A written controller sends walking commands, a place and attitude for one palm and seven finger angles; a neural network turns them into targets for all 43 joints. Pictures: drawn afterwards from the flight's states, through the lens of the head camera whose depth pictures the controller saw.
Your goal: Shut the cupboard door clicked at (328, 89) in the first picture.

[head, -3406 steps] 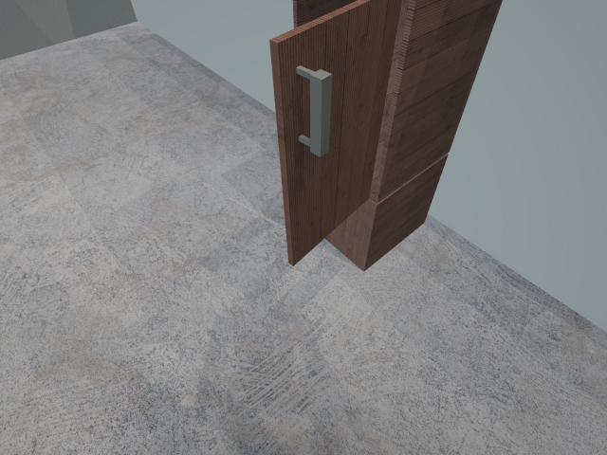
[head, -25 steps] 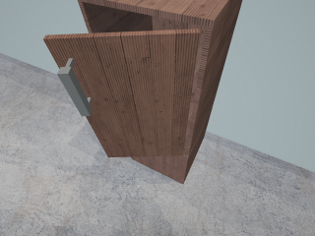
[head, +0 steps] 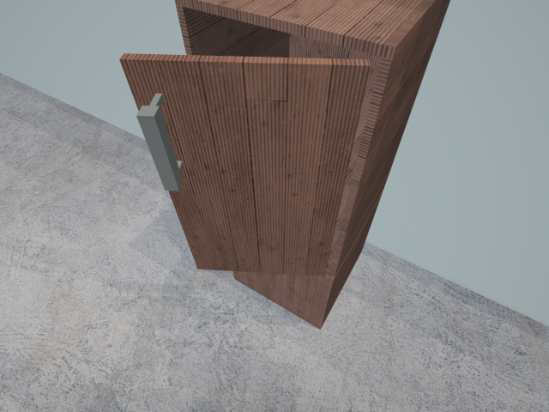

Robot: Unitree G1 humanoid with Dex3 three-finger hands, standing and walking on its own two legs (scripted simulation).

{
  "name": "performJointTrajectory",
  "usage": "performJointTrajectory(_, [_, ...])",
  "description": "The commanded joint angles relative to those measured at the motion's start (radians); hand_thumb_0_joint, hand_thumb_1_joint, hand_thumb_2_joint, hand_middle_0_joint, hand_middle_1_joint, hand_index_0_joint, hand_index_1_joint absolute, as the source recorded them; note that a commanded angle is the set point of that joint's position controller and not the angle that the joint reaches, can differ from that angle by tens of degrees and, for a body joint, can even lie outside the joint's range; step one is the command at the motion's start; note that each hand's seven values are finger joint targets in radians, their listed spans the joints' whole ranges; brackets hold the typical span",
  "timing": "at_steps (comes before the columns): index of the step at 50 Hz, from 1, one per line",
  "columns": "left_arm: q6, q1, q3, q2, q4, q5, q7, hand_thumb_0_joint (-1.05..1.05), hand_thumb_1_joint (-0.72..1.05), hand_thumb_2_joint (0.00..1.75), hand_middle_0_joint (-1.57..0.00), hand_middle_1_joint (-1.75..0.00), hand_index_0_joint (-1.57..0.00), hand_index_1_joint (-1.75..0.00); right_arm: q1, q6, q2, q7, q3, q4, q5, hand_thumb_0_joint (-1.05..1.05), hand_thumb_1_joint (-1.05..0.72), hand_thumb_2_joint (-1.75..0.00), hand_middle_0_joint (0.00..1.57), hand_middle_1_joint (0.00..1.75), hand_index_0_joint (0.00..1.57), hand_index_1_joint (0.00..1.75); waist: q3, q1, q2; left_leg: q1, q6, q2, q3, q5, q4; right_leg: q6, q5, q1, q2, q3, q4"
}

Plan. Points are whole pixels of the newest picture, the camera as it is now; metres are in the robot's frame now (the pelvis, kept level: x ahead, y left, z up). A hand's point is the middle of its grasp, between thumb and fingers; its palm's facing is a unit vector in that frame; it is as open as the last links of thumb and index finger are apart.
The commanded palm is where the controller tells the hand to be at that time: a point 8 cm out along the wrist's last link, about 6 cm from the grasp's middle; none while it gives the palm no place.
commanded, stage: raise the hand and make a fist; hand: left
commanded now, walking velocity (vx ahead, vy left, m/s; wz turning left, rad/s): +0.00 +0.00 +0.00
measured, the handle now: (166, 143) +0.48 +0.22 +0.13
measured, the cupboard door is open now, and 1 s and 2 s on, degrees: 28 28 28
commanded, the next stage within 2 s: bring the fist close to the handle in 1.84 s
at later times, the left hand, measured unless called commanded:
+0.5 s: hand out of the picture +0.12 +0.21 +0.01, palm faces +0.12 -0.99 -0.05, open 5.4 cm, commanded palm +0.11 +0.25 +0.01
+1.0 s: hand (120, 353) +0.17 +0.21 +0.05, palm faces -0.02 -1.00 -0.08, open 3.3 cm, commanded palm +0.14 +0.27 +0.07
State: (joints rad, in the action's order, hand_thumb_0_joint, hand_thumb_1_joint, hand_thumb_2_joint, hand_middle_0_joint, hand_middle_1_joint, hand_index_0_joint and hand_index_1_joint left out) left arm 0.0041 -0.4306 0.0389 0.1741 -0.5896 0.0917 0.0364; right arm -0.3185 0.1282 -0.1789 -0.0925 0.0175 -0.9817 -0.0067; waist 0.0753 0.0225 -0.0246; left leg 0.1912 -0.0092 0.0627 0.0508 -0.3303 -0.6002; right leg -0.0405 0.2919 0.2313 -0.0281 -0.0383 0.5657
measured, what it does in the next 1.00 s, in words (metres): stands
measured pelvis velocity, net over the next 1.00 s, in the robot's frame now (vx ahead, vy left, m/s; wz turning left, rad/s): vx -0.03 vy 0.03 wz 0.07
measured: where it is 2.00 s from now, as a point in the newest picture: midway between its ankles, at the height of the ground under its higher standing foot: outside the picture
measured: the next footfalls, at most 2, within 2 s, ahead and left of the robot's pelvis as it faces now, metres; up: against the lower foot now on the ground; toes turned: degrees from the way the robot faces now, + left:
none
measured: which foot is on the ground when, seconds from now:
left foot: down 0.00-1.00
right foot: down 0.00-1.00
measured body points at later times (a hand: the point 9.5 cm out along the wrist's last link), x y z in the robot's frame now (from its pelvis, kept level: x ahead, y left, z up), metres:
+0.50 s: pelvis -0.06 +0.03 -0.07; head -0.03 +0.04 +0.37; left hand +0.10 +0.26 +0.01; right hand +0.18 -0.17 -0.11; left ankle -0.03 +0.14 -0.73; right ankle +0.01 -0.09 -0.73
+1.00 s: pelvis -0.03 +0.03 -0.04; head +0.00 +0.03 +0.41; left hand +0.17 +0.26 +0.06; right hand +0.16 -0.20 -0.10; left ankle -0.03 +0.14 -0.73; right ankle +0.01 -0.09 -0.73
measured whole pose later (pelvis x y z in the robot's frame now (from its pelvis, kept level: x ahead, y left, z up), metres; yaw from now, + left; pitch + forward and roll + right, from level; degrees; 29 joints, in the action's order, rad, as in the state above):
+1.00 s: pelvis -0.03 +0.03 -0.04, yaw +4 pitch +6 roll -1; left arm -0.19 -0.44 0.10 0.25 0.27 0.24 -0.23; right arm -0.30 0.26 -0.28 -0.07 0.01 -0.52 -0.04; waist -0.07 0.01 -0.04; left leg 0.56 0.02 0.01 -0.01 -0.47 -0.93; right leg 0.00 0.41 0.57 0.03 -0.07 0.88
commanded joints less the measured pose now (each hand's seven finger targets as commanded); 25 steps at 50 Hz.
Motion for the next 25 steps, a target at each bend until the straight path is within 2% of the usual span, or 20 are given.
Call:
performJointTrajectory(1, [-0.14,0.192,-0.052,0.004,0.694,0.1,0.07,0.0,0.9,0.9,-0.27,-0.38,-0.27,-0.38,0.136,0.228,-0.179,-0.01,-0.047,0.264,-0.052,0.0,-0.9,-0.9,0.2,0.3,0.2,0.3,-0.144,-0.071,-0.122,0.052,0.023,-0.037,-0.064,0.216,0.11,0.033,-0.139,0.087,0.056,-0.019,-0.037])
performJointTrajectory(2, [-0.179,0.155,0.002,0.043,0.671,0.092,0.059,0.0,0.9,0.9,-0.29,-0.4,-0.29,-0.4,0.125,0.242,-0.172,-0.017,-0.068,0.29,-0.048,0.0,-0.9,-0.9,0.2,0.3,0.2,0.3,-0.08,-0.081,0.021,0.115,0.033,-0.045,-0.059,0.162,0.077,0.039,-0.067,0.157,0.05,-0.014,-0.051])
performJointTrajectory(3, [-0.233,0.153,-0.011,0.022,0.646,0.092,0.032,0.0,0.9,0.9,-0.31,-0.42,-0.31,-0.42,0.111,0.263,-0.173,-0.016,-0.076,0.3,-0.032,0.0,-0.9,-0.9,0.2,0.3,0.2,0.3,-0.032,-0.098,0.182,0.157,0.043,-0.062,-0.051,0.169,0.013,0.057,-0.072,0.215,0.049,0.005,-0.048])
performJointTrajectory(4, [-0.269,0.093,0.057,0.059,0.54,0.082,0.005,0.0,0.9,0.9,-0.33,-0.44,-0.33,-0.44,0.118,0.272,-0.174,-0.006,-0.082,0.319,-0.019,0.0,-0.9,-0.9,0.2,0.3,0.2,0.3,-0.008,-0.065,0.184,0.231,0.038,-0.081,-0.056,0.108,-0.029,0.054,0.025,0.283,0.059,0.009,-0.031])
performJointTrajectory(5, [-0.329,0.092,0.054,0.037,0.504,0.089,-0.034,0.0,0.9,0.9,-0.35,-0.46,-0.35,-0.46,0.123,0.274,-0.169,0.008,-0.076,0.348,-0.007,0.0,-0.9,-0.9,0.2,0.3,0.2,0.3,-0.017,-0.055,0.276,0.308,0.028,-0.09,-0.067,0.048,-0.06,0.056,0.121,0.32,0.061,0.006,0.002])
performJointTrajectory(6, [-0.392,-0.016,0.056,0.004,0.429,0.099,-0.082,0.0,0.9,0.9,-0.36,-0.48,-0.36,-0.48,0.142,0.279,-0.162,0.023,-0.084,0.376,0.002,0.0,-0.9,-0.9,0.2,0.3,0.2,0.3,-0.036,-0.017,0.348,0.388,0.018,-0.091,-0.069,0.008,-0.101,0.053,0.183,0.341,0.06,0.016,0.045])
performJointTrajectory(7, [-0.46,-0.106,0.064,-0.018,0.374,0.116,-0.139,0.0,0.9,0.9,-0.38,-0.5,-0.38,-0.5,0.147,0.279,-0.158,0.039,-0.094,0.402,0.005,0.0,-0.9,-0.9,0.2,0.3,0.2,0.3,-0.052,0.008,0.392,0.458,0.008,-0.094,-0.065,-0.018,-0.145,0.049,0.214,0.351,0.062,0.031,0.086])
performJointTrajectory(8, [-0.526,-0.175,0.078,-0.019,0.373,0.14,-0.203,0.0,0.9,0.9,-0.4,-0.52,-0.4,-0.52,0.152,0.273,-0.161,0.058,-0.101,0.428,0.008,0.0,-0.9,-0.9,0.2,0.3,0.2,0.3,-0.106,0.032,0.375,0.499,0.0,-0.101,-0.054,-0.018,-0.189,0.041,0.18,0.329,0.067,0.046,0.133])
performJointTrajectory(9, [-0.577,-0.245,0.131,0.021,0.352,0.152,-0.271,0.0,0.9,0.9,-0.42,-0.54,-0.42,-0.54,0.153,0.258,-0.164,0.078,-0.112,0.455,0.004,0.0,-0.9,-0.9,0.2,0.3,0.2,0.3,-0.158,0.064,0.278,0.501,-0.007,-0.105,-0.04,0.004,-0.217,0.022,0.116,0.296,0.072,0.053,0.183])
performJointTrajectory(10, [-0.627,-0.205,0.134,0.053,0.421,0.172,-0.341,0.0,0.9,0.9,-0.44,-0.56,-0.44,-0.56,0.169,0.249,-0.175,0.092,-0.109,0.497,0.004,0.0,-0.9,-0.9,0.2,0.3,0.2,0.3,-0.224,0.057,0.215,0.518,-0.009,-0.113,-0.033,0.014,-0.255,0.011,0.074,0.275,0.082,0.061,0.227])
performJointTrajectory(11, [-0.627,-0.213,0.178,0.107,0.474,0.169,-0.369,0.0,0.9,0.9,-0.46,-0.58,-0.46,-0.58,0.191,0.238,-0.18,0.095,-0.113,0.541,-0.003,0.0,-0.9,-0.9,0.2,0.3,0.2,0.3,-0.279,0.08,0.12,0.524,0.0,-0.117,-0.014,0.025,-0.273,0.003,0.065,0.271,0.081,0.064,0.256])
performJointTrajectory(13, [-0.571,-0.13,0.155,0.131,0.637,0.172,-0.377,0.0,0.9,0.9,-0.49,-0.62,-0.49,-0.62,0.222,0.218,-0.18,0.094,-0.102,0.614,-0.013,0.0,-0.9,-0.9,0.2,0.3,0.2,0.3,-0.316,0.08,-0.06,0.503,0.013,-0.117,0.007,-0.018,-0.265,0.001,0.136,0.323,0.068,0.052,0.278])
performJointTrajectory(15, [-0.514,-0.014,0.134,0.142,0.804,0.175,-0.327,0.0,0.9,0.9,-0.53,-0.66,-0.53,-0.66,0.215,0.201,-0.185,0.085,-0.091,0.667,-0.016,0.0,-0.9,-0.9,0.2,0.3,0.2,0.3,-0.302,0.052,-0.125,0.509,0.021,-0.103,-0.021,-0.124,-0.241,0.005,0.264,0.382,0.055,0.041,0.281])
performJointTrajectory(17, [-0.51,0.112,0.094,0.119,0.974,0.161,-0.25,0.0,0.9,0.9,-0.57,-0.7,-0.57,-0.7,0.178,0.196,-0.173,0.073,-0.077,0.682,-0.013,0.0,-0.9,-0.9,0.2,0.3,0.2,0.3,-0.295,-0.001,-0.129,0.489,0.029,-0.086,-0.07,-0.213,-0.232,0.01,0.283,0.444,0.042,0.022,0.293])
performJointTrajectory(18, [-0.525,0.174,0.091,0.135,1.065,0.15,-0.214,0.0,0.9,0.9,-0.58,-0.72,-0.58,-0.72,0.162,0.198,-0.173,0.065,-0.073,0.681,-0.008,0.0,-0.9,-0.9,0.2,0.3,0.2,0.3,-0.316,-0.018,-0.136,0.476,0.032,-0.081,-0.088,-0.221,-0.239,0.009,0.271,0.457,0.035,0.019,0.304])
performJointTrajectory(19, [-0.545,0.254,0.071,0.141,1.143,0.137,-0.185,0.0,0.9,0.9,-0.6,-0.74,-0.6,-0.74,0.149,0.199,-0.178,0.054,-0.064,0.675,0.0,0.0,-0.9,-0.9,0.2,0.3,0.2,0.3,-0.301,-0.05,-0.089,0.489,0.038,-0.07,-0.111,-0.244,-0.245,0.012,0.271,0.489,0.025,0.005,0.327])
performJointTrajectory(21, [-0.57,0.227,-0.008,0.077,1.145,0.118,-0.168,0.0,0.9,0.9,-0.64,-0.78,-0.64,-0.78,0.122,0.208,-0.18,0.046,-0.057,0.655,-0.001,0.0,-0.9,-0.9,0.2,0.3,0.2,0.3,-0.291,-0.073,-0.075,0.478,0.038,-0.061,-0.131,-0.241,-0.257,0.009,0.245,0.53,0.016,-0.011,0.348])
performJointTrajectory(22, [-0.575,0.225,-0.029,0.072,1.136,0.114,-0.172,0.0,0.9,0.9,-0.66,-0.8,-0.66,-0.8,0.115,0.212,-0.186,0.043,-0.054,0.642,-0.001,0.0,-0.9,-0.9,0.2,0.3,0.2,0.3,-0.289,-0.08,-0.074,0.477,0.037,-0.058,-0.143,-0.238,-0.261,0.01,0.23,0.538,0.012,-0.017,0.356])
performJointTrajectory(24, [-0.541,0.22,-0.065,0.072,1.1,0.107,-0.199,0.0,0.9,0.9,-0.69,-0.84,-0.69,-0.84,0.116,0.217,-0.196,0.035,-0.042,0.635,-0.005,0.0,-0.9,-0.9,0.2,0.3,0.2,0.3,-0.277,-0.094,-0.074,0.476,0.04,-0.058,-0.154,-0.249,-0.257,0.014,0.225,0.532,0.01,-0.022,0.347])
performJointTrajectory(25, [-0.5,0.186,-0.063,0.086,1.05,0.103,-0.215,0.0,0.9,0.9,-0.71,-0.86,-0.71,-0.86,0.108,0.216,-0.201,0.031,-0.042,0.632,-0.011,0.0,-0.9,-0.9,0.2,0.3,0.2,0.3,-0.269,-0.096,-0.05,0.486,0.037,-0.059,-0.156,-0.266,-0.25,0.018,0.236,0.522,0.014,-0.021,0.331])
